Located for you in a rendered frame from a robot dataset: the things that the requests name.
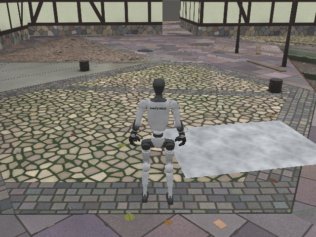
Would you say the left robot forearm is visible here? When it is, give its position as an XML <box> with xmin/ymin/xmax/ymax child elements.
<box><xmin>130</xmin><ymin>119</ymin><xmax>139</xmax><ymax>137</ymax></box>

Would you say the left robot hand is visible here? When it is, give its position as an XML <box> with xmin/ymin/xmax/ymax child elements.
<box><xmin>129</xmin><ymin>136</ymin><xmax>140</xmax><ymax>146</ymax></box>

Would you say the right robot upper arm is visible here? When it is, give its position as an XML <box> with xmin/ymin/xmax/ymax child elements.
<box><xmin>169</xmin><ymin>100</ymin><xmax>181</xmax><ymax>127</ymax></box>

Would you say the robot right shin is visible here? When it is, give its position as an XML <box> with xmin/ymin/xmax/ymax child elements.
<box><xmin>166</xmin><ymin>164</ymin><xmax>173</xmax><ymax>198</ymax></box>

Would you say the right robot hand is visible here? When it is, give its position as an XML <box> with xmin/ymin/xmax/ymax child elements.
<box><xmin>175</xmin><ymin>136</ymin><xmax>186</xmax><ymax>146</ymax></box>

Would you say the robot shin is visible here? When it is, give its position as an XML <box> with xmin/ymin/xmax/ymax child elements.
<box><xmin>166</xmin><ymin>164</ymin><xmax>173</xmax><ymax>198</ymax></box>
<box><xmin>142</xmin><ymin>163</ymin><xmax>149</xmax><ymax>196</ymax></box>

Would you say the left robot upper arm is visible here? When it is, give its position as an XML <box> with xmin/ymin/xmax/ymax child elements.
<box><xmin>135</xmin><ymin>99</ymin><xmax>148</xmax><ymax>126</ymax></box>

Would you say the robot left shin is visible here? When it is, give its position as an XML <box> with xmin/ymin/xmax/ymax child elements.
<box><xmin>142</xmin><ymin>163</ymin><xmax>149</xmax><ymax>196</ymax></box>

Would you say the right robot forearm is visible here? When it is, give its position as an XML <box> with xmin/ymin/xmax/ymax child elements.
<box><xmin>177</xmin><ymin>120</ymin><xmax>185</xmax><ymax>138</ymax></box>

